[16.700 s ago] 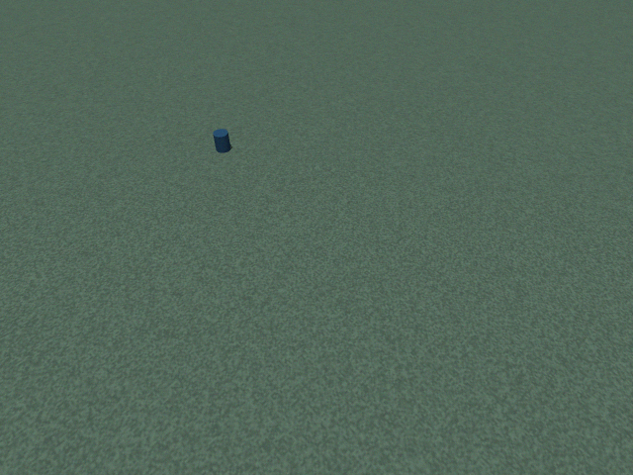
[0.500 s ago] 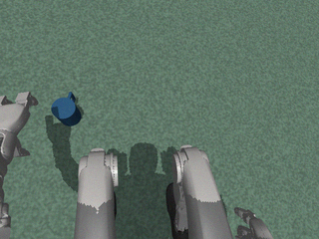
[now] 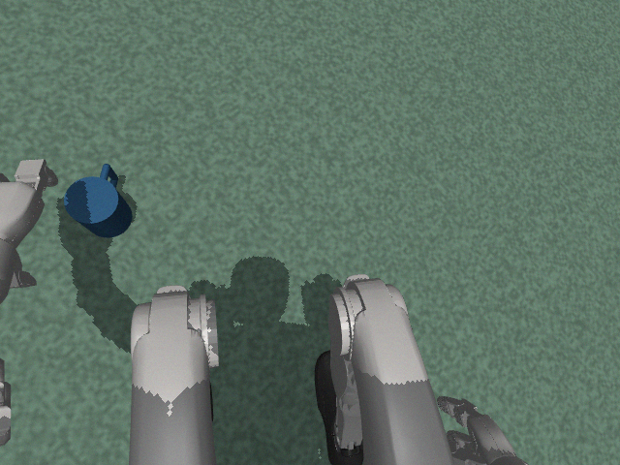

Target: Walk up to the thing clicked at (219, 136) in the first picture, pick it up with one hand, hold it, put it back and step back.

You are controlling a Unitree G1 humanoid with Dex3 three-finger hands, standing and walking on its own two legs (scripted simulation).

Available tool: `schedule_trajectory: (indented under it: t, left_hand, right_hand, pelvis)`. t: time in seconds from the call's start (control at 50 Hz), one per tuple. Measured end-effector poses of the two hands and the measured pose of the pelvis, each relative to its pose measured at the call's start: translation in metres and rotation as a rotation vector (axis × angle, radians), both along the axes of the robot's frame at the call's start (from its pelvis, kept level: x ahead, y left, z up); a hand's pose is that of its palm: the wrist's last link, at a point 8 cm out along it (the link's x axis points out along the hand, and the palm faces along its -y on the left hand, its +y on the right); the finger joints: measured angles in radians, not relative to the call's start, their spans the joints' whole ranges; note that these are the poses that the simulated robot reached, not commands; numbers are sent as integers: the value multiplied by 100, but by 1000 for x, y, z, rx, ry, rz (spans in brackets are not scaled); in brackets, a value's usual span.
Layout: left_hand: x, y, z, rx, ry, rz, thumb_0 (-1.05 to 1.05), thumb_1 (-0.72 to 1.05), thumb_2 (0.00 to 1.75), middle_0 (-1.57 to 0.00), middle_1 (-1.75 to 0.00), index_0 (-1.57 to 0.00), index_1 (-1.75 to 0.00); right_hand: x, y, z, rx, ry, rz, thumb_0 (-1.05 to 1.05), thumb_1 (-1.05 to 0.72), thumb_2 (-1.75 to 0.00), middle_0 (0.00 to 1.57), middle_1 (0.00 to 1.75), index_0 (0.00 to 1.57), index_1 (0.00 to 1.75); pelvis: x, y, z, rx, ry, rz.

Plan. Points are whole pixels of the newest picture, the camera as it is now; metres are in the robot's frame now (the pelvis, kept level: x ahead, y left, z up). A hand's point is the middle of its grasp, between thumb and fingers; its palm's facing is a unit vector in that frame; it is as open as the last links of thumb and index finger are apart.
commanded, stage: rise first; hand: left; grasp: from above
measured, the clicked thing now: (103, 199) +0.49 +0.29 -0.30
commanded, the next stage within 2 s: approach in 0.34 s
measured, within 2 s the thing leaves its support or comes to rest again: neither
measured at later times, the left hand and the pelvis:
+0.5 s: hand (33, 231) +0.41 +0.34 -0.18, palm faces -0.45 -0.08 -0.89, open 14.0 cm; pelvis +0.00 +0.00 -0.01, yaw -1 degrees
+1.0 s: hand (96, 177) +0.50 +0.28 -0.21, palm faces -0.37 -0.06 -0.93, open 13.7 cm; pelvis +0.01 +0.00 -0.03, yaw -3 degrees
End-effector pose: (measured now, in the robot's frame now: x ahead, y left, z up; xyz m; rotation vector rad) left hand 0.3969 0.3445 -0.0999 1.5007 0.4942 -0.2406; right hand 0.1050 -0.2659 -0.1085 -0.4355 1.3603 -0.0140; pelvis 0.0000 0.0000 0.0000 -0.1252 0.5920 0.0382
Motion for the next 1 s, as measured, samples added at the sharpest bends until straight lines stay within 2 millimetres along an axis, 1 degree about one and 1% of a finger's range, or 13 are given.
schedule_trajectory:
  t: [0.14, 0.38, 0.56, 0.64, 0.72, 0.8, 0.86, 0.94, 1.0]
  left_hand:
    - [5, -2, -8, 1, -5, 8, 0, -51, 99, -8, -104, -9, -102]
    - [13, -4, -18, 0, -6, 20, 0, -51, 99, -8, -104, -9, -102]
    - [19, -7, -24, 6, 8, 17, 0, -50, 98, -8, -105, -9, -103]
    - [32, -17, -29, 1, 7, -16, 0, -49, 96, -7, -106, -9, -103]
    - [53, -36, -39, -16, -16, -50, -1, -48, 95, -7, -107, -10, -103]
    - [76, -57, -49, -32, -55, -58, -1, -47, 94, -7, -108, -10, -103]
    - [91, -67, -54, -27, -80, -40, 0, -47, 94, -7, -109, -11, -104]
    - [103, -71, -56, 3, -94, -7, 0, -46, 93, -7, -110, -11, -105]
    - [104, -64, -52, 29, -86, 31, 0, -45, 92, -7, -111, -12, -105]
  right_hand:
    - [-4, -1, -5, -2, 22, 0, 0, -91, -90, 20, 30, 20, 30]
    - [-14, -6, -7, -19, 48, -12, 0, -91, -90, 20, 30, 20, 30]
    - [-19, -7, -11, -17, 60, -3, 0, -91, -90, 20, 30, 20, 30]
    - [-22, -8, -11, -26, 65, 10, 0, -91, -89, 20, 30, 20, 30]
    - [-29, -10, -9, -45, 71, 16, 0, -91, -89, 20, 30, 20, 30]
    - [-41, -12, -5, -68, 81, 4, 0, -91, -89, 20, 30, 20, 30]
    - [-54, -12, -2, -77, 99, -18, 0, -91, -89, 20, 30, 20, 30]
    - [-72, -9, -2, -67, 138, -54, 0, -91, -89, 20, 30, 20, 30]
    - [-81, -6, -5, -43, 160, -80, 0, -91, -89, 20, 30, 20, 30]
  pelvis:
    - [2, -1, -5, 1, 0, -5]
    - [3, -1, -11, -2, 3, -11]
    - [3, -2, -15, 1, -1, -12]
    - [3, -3, -19, 0, 0, -15]
    - [2, -3, -23, -6, -3, -21]
    - [3, -2, -28, -15, -5, -29]
    - [4, -2, -31, -21, -2, -34]
    - [6, -1, -33, -24, 6, -39]
    - [7, 0, -32, -23, 10, -42]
